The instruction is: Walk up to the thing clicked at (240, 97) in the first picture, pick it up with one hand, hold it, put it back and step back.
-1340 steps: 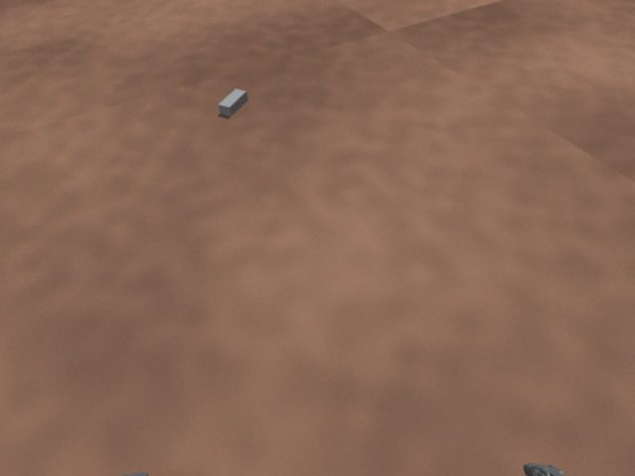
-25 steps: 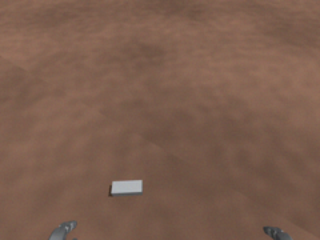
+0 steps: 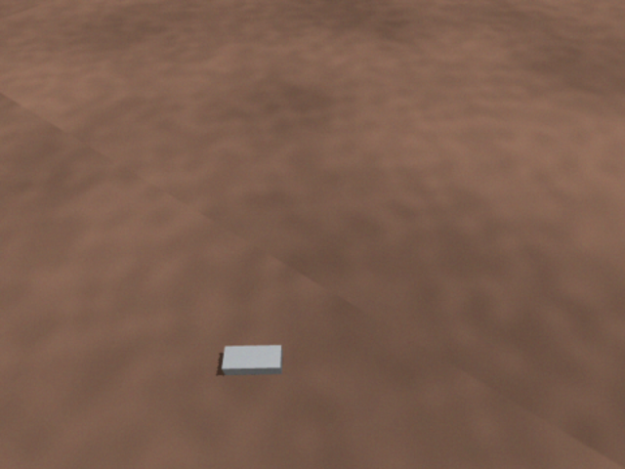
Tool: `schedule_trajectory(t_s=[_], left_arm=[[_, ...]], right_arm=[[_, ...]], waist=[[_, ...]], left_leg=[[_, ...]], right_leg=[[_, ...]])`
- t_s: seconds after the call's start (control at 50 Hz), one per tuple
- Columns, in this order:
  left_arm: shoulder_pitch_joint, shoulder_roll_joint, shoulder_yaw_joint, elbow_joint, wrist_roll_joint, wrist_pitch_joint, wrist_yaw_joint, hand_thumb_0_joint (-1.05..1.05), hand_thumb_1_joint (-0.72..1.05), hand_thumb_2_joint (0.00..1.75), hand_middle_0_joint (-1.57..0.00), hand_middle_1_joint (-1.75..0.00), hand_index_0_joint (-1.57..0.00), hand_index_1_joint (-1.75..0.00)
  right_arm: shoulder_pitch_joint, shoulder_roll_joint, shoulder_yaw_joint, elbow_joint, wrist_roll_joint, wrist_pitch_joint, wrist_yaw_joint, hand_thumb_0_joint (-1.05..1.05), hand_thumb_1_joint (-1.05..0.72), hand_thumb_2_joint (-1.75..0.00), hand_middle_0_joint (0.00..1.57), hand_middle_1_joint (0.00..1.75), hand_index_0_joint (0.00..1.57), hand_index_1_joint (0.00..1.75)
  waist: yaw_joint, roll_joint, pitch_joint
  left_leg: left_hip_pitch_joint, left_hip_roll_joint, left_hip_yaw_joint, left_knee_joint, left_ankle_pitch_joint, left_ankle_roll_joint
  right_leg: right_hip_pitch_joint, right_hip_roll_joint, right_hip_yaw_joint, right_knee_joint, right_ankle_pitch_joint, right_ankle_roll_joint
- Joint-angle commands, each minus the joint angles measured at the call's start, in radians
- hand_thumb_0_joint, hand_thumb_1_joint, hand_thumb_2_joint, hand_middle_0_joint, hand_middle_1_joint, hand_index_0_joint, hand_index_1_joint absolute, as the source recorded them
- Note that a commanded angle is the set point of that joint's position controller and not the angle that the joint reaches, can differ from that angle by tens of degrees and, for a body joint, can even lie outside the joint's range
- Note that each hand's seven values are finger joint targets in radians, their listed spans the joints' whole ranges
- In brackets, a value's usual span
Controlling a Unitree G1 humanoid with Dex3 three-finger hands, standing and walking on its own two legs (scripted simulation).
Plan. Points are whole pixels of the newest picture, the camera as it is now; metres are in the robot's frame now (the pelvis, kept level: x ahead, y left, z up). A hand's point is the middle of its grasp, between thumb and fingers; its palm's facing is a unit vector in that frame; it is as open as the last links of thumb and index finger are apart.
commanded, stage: stand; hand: left
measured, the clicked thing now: (253, 360) +0.54 +0.24 -0.75
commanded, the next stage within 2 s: rise first in 1.88 s
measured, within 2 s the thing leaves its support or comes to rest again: neither
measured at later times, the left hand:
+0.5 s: hand out of the picture +0.10 +0.25 -0.15, palm faces -0.03 -0.94 -0.34, open 7.4 cm
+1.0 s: hand out of the picture +0.10 +0.26 -0.16, palm faces -0.03 -0.94 -0.34, open 7.4 cm
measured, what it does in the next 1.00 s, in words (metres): stands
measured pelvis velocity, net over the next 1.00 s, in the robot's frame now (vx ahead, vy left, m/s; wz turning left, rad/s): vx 0.03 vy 0.01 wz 0.01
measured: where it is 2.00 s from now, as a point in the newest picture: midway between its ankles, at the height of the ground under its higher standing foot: outside the picture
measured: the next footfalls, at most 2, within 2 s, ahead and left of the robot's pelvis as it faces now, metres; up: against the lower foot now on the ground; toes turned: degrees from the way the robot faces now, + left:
none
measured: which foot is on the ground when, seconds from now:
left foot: down 0.00-1.00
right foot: down 0.00-1.00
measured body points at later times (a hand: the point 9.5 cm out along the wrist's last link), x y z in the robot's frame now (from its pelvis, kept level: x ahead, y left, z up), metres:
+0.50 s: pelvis +0.02 +0.00 +0.00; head +0.03 +0.00 +0.45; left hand +0.10 +0.30 -0.13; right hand +0.09 -0.30 -0.14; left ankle +0.01 +0.12 -0.75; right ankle +0.02 -0.11 -0.75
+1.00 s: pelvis +0.03 +0.01 +0.00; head +0.04 +0.00 +0.45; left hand +0.10 +0.31 -0.13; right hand +0.11 -0.29 -0.14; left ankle +0.01 +0.12 -0.75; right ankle +0.02 -0.11 -0.75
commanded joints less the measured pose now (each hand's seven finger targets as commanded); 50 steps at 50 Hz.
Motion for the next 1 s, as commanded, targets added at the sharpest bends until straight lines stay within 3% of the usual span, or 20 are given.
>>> schedule_trajectory(t_s=[0.0,0.1,0.34,0.54,0.64,0.76,0.98], left_arm=[[-0.062,0.215,0.039,-0.071,-0.001,-0.022,0.014,0.0,0.9,0.9,-0.2,-0.3,-0.2,-0.3],[-0.06,0.222,0.039,-0.074,0.0,-0.021,0.016,0.0,0.9,0.9,-0.2,-0.3,-0.2,-0.3],[-0.075,0.222,0.039,-0.084,-0.002,-0.024,0.018,0.0,0.9,0.9,-0.2,-0.3,-0.2,-0.3],[-0.077,0.214,0.038,-0.082,-0.003,-0.024,0.02,0.0,0.9,0.9,-0.2,-0.3,-0.2,-0.3],[-0.086,0.216,0.04,-0.082,-0.002,-0.02,0.021,0.0,0.9,0.9,-0.2,-0.3,-0.2,-0.3],[-0.08,0.218,0.041,-0.077,-0.002,-0.018,0.019,0.0,0.9,0.9,-0.2,-0.3,-0.2,-0.3],[-0.074,0.22,0.04,-0.079,0.001,-0.024,0.024,0.0,0.9,0.9,-0.2,-0.3,-0.2,-0.3]], right_arm=[[-0.061,-0.209,-0.033,-0.067,-0.002,-0.023,-0.013,0.0,-0.9,-0.9,0.2,0.3,0.2,0.3],[-0.042,-0.21,-0.03,-0.067,0.0,-0.019,-0.013,0.0,-0.9,-0.9,0.2,0.3,0.2,0.3],[-0.046,-0.215,-0.022,-0.074,-0.001,-0.026,-0.019,0.0,-0.9,-0.9,0.2,0.3,0.2,0.3],[-0.064,-0.221,-0.023,-0.075,0.003,-0.026,-0.022,0.0,-0.9,-0.9,0.2,0.3,0.2,0.3],[-0.058,-0.219,-0.023,-0.072,0.0,-0.022,-0.023,0.0,-0.9,-0.9,0.2,0.3,0.2,0.3],[-0.069,-0.214,-0.024,-0.076,0.002,-0.024,-0.021,0.0,-0.9,-0.9,0.2,0.3,0.2,0.3],[-0.062,-0.213,-0.024,-0.079,0.002,-0.023,-0.022,0.0,-0.9,-0.9,0.2,0.3,0.2,0.3]], waist=[[0.004,-0.005,-0.047],[0.001,-0.029,-0.031],[-0.003,-0.011,-0.086],[0.002,-0.01,-0.097],[-0.001,-0.009,-0.067],[0.002,-0.019,-0.065],[0.0,-0.027,-0.105]], left_leg=[[-0.021,0.128,-0.114,-0.072,-0.026,0.026],[-0.039,0.126,-0.116,-0.071,-0.051,0.028],[-0.012,0.138,-0.109,-0.051,0.12,0.024],[0.023,0.143,-0.105,-0.041,0.197,0.021],[-0.005,0.137,-0.104,-0.066,0.111,0.017],[0.005,0.135,-0.108,-0.073,0.097,0.016],[0.042,0.14,-0.106,-0.049,0.183,0.022]], right_leg=[[-0.006,-0.134,0.136,-0.071,-0.03,-0.012],[-0.017,-0.132,0.136,-0.075,-0.088,-0.012],[0.048,-0.144,0.122,-0.046,0.122,-0.011],[0.071,-0.149,0.115,-0.042,0.195,-0.007],[0.051,-0.142,0.111,-0.06,0.1,-0.005],[0.042,-0.14,0.113,-0.062,0.075,-0.008],[0.066,-0.149,0.106,-0.048,0.169,-0.009]])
